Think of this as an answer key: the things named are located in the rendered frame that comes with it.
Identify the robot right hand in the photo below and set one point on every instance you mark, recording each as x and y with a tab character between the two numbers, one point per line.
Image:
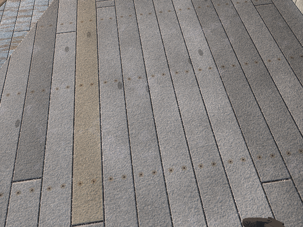
262	222

